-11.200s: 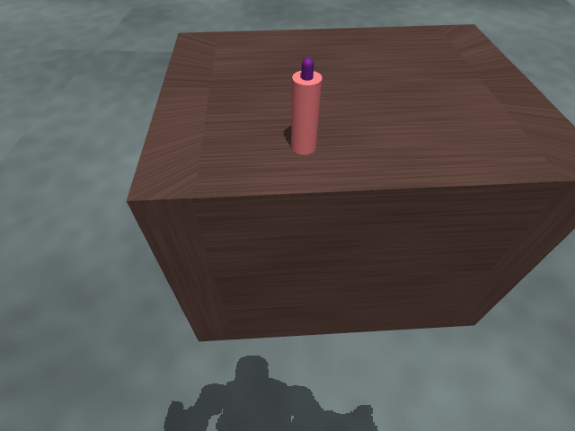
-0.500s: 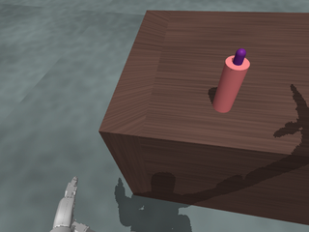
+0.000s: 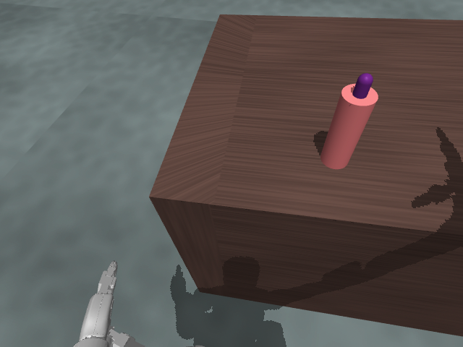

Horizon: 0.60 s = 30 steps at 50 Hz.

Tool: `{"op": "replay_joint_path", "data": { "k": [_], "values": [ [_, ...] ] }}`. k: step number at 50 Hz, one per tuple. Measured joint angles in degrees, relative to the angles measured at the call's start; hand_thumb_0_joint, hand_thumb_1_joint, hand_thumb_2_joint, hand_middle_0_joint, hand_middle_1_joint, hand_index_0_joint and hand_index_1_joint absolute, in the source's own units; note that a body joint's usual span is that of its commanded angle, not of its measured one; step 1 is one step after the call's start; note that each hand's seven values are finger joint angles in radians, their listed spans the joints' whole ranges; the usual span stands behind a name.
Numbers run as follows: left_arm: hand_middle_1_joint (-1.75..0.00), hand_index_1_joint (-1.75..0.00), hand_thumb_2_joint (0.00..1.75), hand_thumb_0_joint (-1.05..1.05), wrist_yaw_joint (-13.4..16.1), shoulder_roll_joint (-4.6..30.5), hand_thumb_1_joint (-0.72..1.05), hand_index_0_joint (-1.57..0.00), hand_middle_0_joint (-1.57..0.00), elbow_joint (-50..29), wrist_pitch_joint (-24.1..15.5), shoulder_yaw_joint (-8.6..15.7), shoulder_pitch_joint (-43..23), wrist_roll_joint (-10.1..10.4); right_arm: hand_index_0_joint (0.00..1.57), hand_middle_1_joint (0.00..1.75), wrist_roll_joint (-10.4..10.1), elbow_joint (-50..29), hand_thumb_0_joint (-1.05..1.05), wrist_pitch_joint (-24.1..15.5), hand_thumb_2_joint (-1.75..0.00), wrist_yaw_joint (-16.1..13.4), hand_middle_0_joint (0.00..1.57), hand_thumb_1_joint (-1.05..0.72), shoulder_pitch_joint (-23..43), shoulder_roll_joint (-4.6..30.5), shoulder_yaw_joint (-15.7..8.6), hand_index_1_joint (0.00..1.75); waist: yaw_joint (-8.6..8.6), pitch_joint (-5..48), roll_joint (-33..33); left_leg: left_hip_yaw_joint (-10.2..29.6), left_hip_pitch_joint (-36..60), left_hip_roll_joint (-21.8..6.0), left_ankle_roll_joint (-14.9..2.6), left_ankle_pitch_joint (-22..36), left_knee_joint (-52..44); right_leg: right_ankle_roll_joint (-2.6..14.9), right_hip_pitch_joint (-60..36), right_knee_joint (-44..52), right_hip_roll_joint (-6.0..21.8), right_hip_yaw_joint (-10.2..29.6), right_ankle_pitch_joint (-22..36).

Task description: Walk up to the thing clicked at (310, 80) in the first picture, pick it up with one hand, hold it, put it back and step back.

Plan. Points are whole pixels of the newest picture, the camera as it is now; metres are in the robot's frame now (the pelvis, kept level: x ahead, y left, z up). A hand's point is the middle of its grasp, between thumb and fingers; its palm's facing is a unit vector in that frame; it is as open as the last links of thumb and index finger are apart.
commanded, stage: approach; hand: right
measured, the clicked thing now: (348, 123) +0.50 -0.15 +0.10
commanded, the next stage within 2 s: close in in 0.32 s
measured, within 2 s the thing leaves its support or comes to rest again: neither
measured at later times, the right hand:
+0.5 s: hand (386, 156) +0.46 -0.22 +0.06, palm faces -0.06 +0.99 +0.10, open 17.6 cm
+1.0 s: hand (354, 146) +0.47 -0.16 +0.07, palm faces +0.03 +1.00 +0.06, open 17.8 cm
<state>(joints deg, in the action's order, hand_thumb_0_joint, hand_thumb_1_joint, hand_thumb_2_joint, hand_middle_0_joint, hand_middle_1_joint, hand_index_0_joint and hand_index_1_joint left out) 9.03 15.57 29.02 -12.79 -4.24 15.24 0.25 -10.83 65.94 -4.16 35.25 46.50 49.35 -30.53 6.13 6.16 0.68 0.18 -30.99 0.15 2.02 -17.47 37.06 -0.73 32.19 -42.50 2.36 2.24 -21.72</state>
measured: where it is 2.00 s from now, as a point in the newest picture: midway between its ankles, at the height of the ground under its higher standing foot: outside the picture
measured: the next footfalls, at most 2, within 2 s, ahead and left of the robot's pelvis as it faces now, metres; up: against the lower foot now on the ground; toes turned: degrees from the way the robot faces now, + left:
none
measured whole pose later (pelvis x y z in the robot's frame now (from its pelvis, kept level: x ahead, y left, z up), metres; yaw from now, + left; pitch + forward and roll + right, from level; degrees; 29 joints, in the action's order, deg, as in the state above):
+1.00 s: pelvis -0.02 +0.01 -0.04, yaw +1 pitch +16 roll +2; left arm 0.3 13.8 8.2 -6.7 1.8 21.9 -1.0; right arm -5.2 62.2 -14.9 10.8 47.6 24.0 -23.0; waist 9.3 8.3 0.0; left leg 1.6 -46.8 0.4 1.9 -22.7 53.4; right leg -1.0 46.3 -56.4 2.4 1.3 -26.3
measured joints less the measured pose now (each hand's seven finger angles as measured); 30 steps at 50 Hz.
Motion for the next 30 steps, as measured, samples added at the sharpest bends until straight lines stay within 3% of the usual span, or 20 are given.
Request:
{"op": "replay_joint_path", "data": {
  "k": [7, 11, 18, 20, 27, 30],
  "values": [
    [-0.05, -0.05, 0.05, -0.01, -0.64, -0.51, -0.54, -0.05, -0.05, -2.43, -0.55, -0.34, 1.22, -0.01, 0.06, 0.05, 0.12, 1.65, -0.01, -0.63, -0.03, 0.26, 0.05, 0.59, -0.43, -0.39, 0.64, 0.05, 0.16, -0.20, -0.73, -0.15, -0.81, -0.18, -0.07, -0.51, 1.16, -0.05, 0.60, -0.54, -0.19, 0.17, -0.11],
    [-0.05, -0.05, 0.05, -0.01, -1.34, -1.00, -0.53, -0.05, -0.06, -1.18, -0.79, -0.04, 1.45, -0.45, 0.06, 0.05, -0.10, 1.35, -0.01, -2.19, -0.03, -0.60, 0.05, 0.60, -0.73, -1.76, 2.36, 0.05, 0.11, -0.43, -1.29, -0.33, -3.18, -0.17, -0.13, -0.96, 2.95, -0.14, 3.06, -2.36, -0.23, 0.42, -0.52],
    [-0.06, -0.05, 0.04, -0.01, -2.19, -1.15, -0.53, -0.06, -0.06, 0.61, -0.64, 0.83, -0.35, -1.24, 0.05, 0.05, -1.09, -2.33, -0.01, -6.01, -0.04, -3.23, 0.05, 0.58, -1.35, -10.29, 5.59, 0.04, 0.51, 0.07, -0.91, -0.23, -8.74, -0.21, 0.22, -2.09, 7.19, 0.07, 8.80, -7.05, -0.36, 0.48, -1.90],
    [-0.06, -0.05, 0.04, -0.01, -2.69, -1.31, -0.53, -0.06, -0.06, 0.10, 0.10, 1.01, -0.88, -1.35, 0.05, 0.05, -1.29, -1.52, -0.01, -7.03, -0.04, -4.82, 0.05, 0.58, -1.38, -12.73, 5.77, 0.05, 1.32, 0.32, -0.87, 0.04, -9.80, -0.22, 0.33, -2.38, 8.18, 0.17, 9.71, -7.93, -0.39, 0.24, -2.21],
    [-0.06, -0.05, 0.04, -0.01, -4.73, -1.66, -0.53, -0.06, -0.06, -9.74, 2.03, 2.84, 1.22, -2.00, 0.05, 0.05, 2.02, -1.99, -0.01, -10.49, -0.04, -13.18, 0.04, 0.58, -1.69, -18.83, 4.57, 0.05, 4.00, 0.34, -1.68, 1.32, -13.57, 0.18, 0.49, -3.19, 11.63, 0.30, 12.63, -10.78, -0.04, -0.94, -3.21],
    [-0.06, -0.05, 0.04, -0.01, -5.72, -1.76, -0.53, -0.06, -0.06, -13.38, 2.89, 3.86, 3.45, -2.28, 0.05, 0.05, 3.09, -3.95, -0.01, -12.39, -0.04, -16.79, 0.04, 0.59, -1.87, -20.21, 4.29, 0.05, 4.36, 0.40, -2.17, 1.62, -14.82, 0.45, 0.41, -3.69, 13.16, 0.20, 13.62, -12.12, 0.20, -1.20, -3.78]
  ]
}}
